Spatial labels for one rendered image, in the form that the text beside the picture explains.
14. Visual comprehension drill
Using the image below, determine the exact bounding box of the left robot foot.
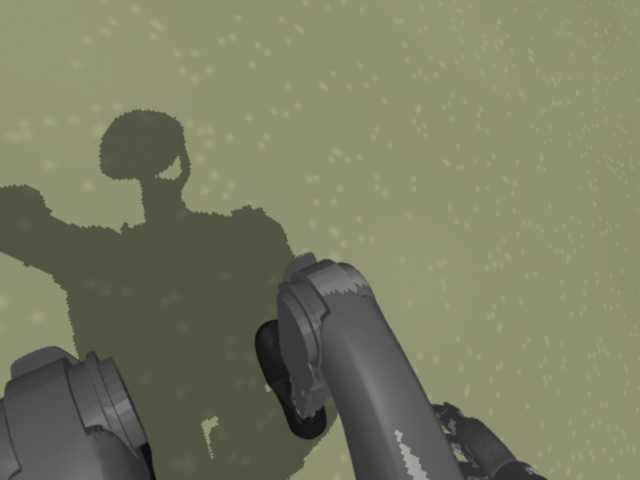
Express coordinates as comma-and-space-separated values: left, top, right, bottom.
140, 442, 156, 480

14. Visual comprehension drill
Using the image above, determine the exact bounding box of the right robot foot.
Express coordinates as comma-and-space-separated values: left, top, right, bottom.
255, 320, 327, 439

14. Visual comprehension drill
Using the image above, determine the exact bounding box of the right robot arm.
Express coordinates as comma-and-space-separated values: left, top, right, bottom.
492, 461, 548, 480

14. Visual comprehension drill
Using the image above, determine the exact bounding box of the right robot hand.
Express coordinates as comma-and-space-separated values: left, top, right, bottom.
431, 402, 517, 480

